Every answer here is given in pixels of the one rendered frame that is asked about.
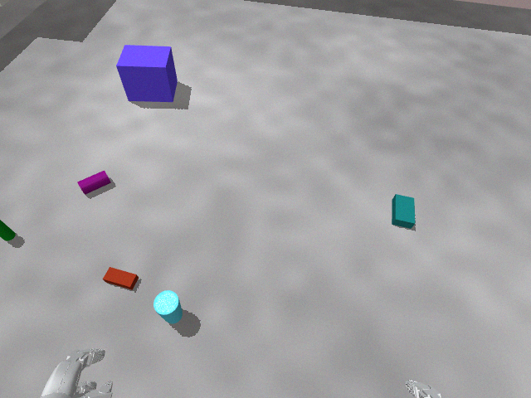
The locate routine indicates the right robot hand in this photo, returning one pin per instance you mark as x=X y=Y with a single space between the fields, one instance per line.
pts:
x=420 y=390

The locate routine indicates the left robot hand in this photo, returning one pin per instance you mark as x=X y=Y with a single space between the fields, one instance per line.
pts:
x=65 y=377

